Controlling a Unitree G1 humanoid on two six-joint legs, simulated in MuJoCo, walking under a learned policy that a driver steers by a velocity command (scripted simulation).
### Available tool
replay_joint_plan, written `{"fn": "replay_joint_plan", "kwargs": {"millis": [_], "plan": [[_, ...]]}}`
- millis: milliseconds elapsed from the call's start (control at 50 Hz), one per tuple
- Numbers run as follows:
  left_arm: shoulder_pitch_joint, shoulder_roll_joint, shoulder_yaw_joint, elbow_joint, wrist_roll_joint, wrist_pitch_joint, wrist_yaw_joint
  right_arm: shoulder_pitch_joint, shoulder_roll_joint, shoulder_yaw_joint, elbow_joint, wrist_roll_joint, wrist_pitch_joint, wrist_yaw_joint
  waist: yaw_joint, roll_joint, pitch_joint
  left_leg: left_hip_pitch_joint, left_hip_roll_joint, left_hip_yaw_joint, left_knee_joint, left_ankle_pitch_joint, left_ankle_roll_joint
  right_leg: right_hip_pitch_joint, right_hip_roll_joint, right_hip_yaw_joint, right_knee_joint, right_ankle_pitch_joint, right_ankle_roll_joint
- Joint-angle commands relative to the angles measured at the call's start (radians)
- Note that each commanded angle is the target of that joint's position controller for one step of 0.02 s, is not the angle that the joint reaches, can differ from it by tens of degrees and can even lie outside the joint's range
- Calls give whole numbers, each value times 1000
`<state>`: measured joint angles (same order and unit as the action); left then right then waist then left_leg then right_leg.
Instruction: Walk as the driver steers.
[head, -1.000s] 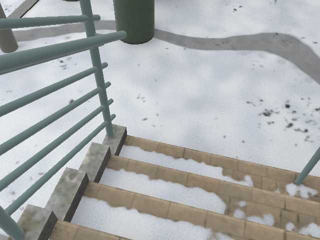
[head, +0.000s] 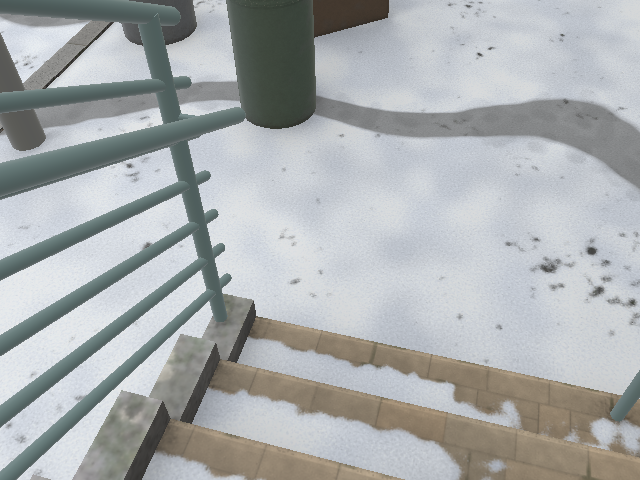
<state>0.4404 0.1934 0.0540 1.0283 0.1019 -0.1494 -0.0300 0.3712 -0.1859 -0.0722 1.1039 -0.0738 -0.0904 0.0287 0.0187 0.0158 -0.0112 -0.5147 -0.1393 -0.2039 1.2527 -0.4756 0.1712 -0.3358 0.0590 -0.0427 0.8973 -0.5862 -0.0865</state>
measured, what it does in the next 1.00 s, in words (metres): goes down: left foot 0.17 m lower, then right foot 0.17 m lower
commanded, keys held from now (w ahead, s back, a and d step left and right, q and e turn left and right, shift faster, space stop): w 1.00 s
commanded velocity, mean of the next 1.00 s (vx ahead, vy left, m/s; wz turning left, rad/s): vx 0.48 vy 0.00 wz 0.00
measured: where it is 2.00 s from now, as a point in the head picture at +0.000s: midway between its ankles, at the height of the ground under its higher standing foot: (375, 375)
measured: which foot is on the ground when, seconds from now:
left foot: up 0.00-0.28, down 0.30-0.72, up 0.74-1.00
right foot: down 0.00-0.32, up 0.34-0.68, down 0.70-1.00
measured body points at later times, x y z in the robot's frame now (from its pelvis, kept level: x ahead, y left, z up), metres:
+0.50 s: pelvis +0.27 -0.01 -0.13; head +0.27 -0.03 +0.31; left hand +0.30 +0.24 -0.27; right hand +0.23 -0.25 -0.29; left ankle +0.21 +0.08 -0.86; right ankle +0.36 -0.15 -0.80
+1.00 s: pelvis +0.54 -0.09 -0.30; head +0.55 -0.10 +0.15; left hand +0.44 +0.13 -0.45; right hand +0.65 -0.33 -0.44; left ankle +0.69 +0.06 -0.95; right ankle +0.50 -0.17 -1.02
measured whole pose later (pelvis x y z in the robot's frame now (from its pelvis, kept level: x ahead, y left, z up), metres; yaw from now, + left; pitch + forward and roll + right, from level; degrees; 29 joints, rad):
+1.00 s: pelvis +0.54 -0.09 -0.30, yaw -1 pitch +0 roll -1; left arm 0.52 0.17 0.00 1.10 0.00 -0.09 0.00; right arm 0.16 -0.20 -0.02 0.94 -0.03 0.00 0.00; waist 0.03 0.03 0.01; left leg -0.79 0.08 -0.03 1.08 0.09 0.02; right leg -0.24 0.06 -0.06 0.67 -0.43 -0.08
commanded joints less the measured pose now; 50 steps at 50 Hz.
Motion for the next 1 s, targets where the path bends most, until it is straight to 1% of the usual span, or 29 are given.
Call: {"fn": "replay_joint_plan", "kwargs": {"millis": [20,80,140,160,180,240,260,300,320,360,380,400,420,520,540,560,580,660,680,700,720,740,780,820,840,880,900,960,1000], "plan": [[-10,188,27,-43,-70,55,44,-191,-172,-34,-127,56,23,-55,-44,34,143,-502,87,25,-17,89,-118,197,-383,620,-432,452,-169],[-35,21,-26,-5,-82,33,35,-196,-79,-13,-123,57,77,-19,-105,-4,187,-103,136,110,-276,618,-141,-234,-179,285,-347,237,-85],[-26,77,-15,16,-119,19,45,-212,10,30,-109,32,73,30,-78,-63,119,300,79,267,-448,1065,-124,-412,-104,176,-322,37,-60],[51,43,-57,30,37,-19,28,-176,93,100,-171,-87,31,55,-51,-115,272,218,219,101,-499,1121,-108,-505,-130,130,-215,19,-65],[66,51,-47,42,39,-31,22,-161,8,72,-165,-99,16,50,-63,-56,206,334,155,230,-505,1021,-101,-491,-84,124,-201,-5,-60],[296,61,-62,119,-38,-13,34,-339,-99,61,-253,-49,19,45,65,-14,202,194,167,249,-792,676,-124,-130,-141,275,-98,36,-109],[190,88,-32,93,-94,51,68,-406,-95,42,-237,97,20,7,113,37,226,104,53,414,-938,744,-180,54,-87,181,17,422,-71],[284,122,-21,118,-75,119,93,-101,-73,32,-133,84,25,-28,46,-29,103,402,149,287,-1127,762,-164,95,-68,158,450,758,-84],[390,21,-80,139,54,80,-56,328,-115,36,-37,-19,10,20,-88,22,-158,974,288,146,-868,805,58,-159,-93,283,636,545,-31],[100,60,-56,-56,-68,25,-103,408,-240,-25,0,-107,16,57,-218,5,-164,1334,546,-101,-623,975,289,-958,26,187,1165,-163,48],[-85,113,-44,-158,-60,3,-87,124,-181,-10,-99,-81,-7,43,-162,-45,6,1072,598,-235,-804,456,254,-1063,-102,246,823,129,54],[-136,205,8,-107,-88,37,9,39,-187,-21,-53,93,33,-16,-41,-59,57,768,604,-173,-832,496,219,-841,-108,255,610,162,69],[-117,187,6,-112,-74,69,33,-25,-144,11,-99,127,40,-40,1,-92,173,445,544,-81,-900,557,182,-632,-142,234,374,237,109],[-27,46,0,-43,-81,115,-5,-16,-61,29,-56,124,-19,-67,76,46,110,-12,240,209,-755,218,-10,-29,-138,113,-141,1112,48],[-26,-107,-88,-49,33,100,-30,-43,22,78,-91,-119,-57,-12,2,-18,178,-109,262,229,-668,113,17,-37,-230,196,-235,1241,33],[-19,-57,-68,-57,31,100,-27,-26,-25,62,-90,-112,-60,3,26,-4,175,-121,252,206,-654,56,41,33,-183,107,-250,1142,36],[-245,100,-17,-114,-66,101,-10,-32,-120,21,-81,130,-32,-40,-18,55,76,28,239,162,-656,121,-18,35,-99,47,-298,1191,50],[-324,100,-19,-143,-105,100,0,84,-138,26,-59,41,39,-90,-93,37,188,204,288,112,-369,200,-19,-10,-161,77,-517,1008,43],[-99,124,-29,-67,26,90,-14,212,-49,93,-9,-95,35,-17,-12,-136,204,198,352,22,-227,71,-47,96,-231,116,-576,993,39],[171,190,27,5,2,80,-12,82,-169,52,-56,-79,32,43,137,-101,118,163,286,96,-25,209,-41,328,-133,-23,-552,887,36],[199,217,27,57,-79,84,-4,68,-209,2,-63,71,50,-51,138,-103,-18,90,136,239,364,132,-43,452,-152,18,-511,1041,2],[245,257,23,60,-79,76,-2,265,-137,7,-58,120,43,-76,38,-381,-150,-336,47,236,791,-503,-91,861,-338,187,-125,1565,-63],[278,251,26,42,-132,92,13,92,-128,19,-123,93,50,-105,110,-255,-224,-645,91,213,948,-304,-77,799,-497,449,-313,1005,-175],[129,176,0,4,-95,99,33,-91,-119,21,-169,61,64,-79,77,-150,11,-611,195,150,656,-73,-91,371,-473,506,-497,406,-203],[86,142,-31,31,63,72,-47,-34,8,84,-207,-4,13,-16,6,-25,219,-595,272,8,664,172,-70,13,-455,525,-511,248,-257],[-17,11,-60,15,39,24,-27,62,26,94,-152,-58,11,24,-41,-51,175,-548,298,21,300,505,-36,-141,-333,404,-540,217,-216],[-130,138,-35,-32,-121,34,13,-95,-146,23,-206,34,62,-24,-126,-80,103,-199,233,160,-115,496,-132,-233,-248,260,-577,465,-125],[-14,233,-4,-4,-117,36,33,-33,-82,35,-148,59,119,-41,-102,-154,-17,-33,202,223,-107,561,-174,-101,-271,211,-480,833,-140],[89,114,-20,38,-120,47,49,-195,-109,13,-187,56,100,-36,-32,-63,97,-357,263,125,-318,783,-145,143,-247,267,-396,451,-157]]}}
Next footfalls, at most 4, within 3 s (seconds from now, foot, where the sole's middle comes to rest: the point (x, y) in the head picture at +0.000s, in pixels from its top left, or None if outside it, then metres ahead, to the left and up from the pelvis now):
0.30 left None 0.25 0.09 -0.89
0.70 right None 0.54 -0.17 -1.06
1.28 left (324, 429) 0.86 0.07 -1.22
1.82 right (414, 378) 1.13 -0.24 -1.39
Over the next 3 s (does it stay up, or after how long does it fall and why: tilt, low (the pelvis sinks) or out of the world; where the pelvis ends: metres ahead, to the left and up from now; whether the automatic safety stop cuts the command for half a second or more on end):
stays up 1.50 -0.36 -0.78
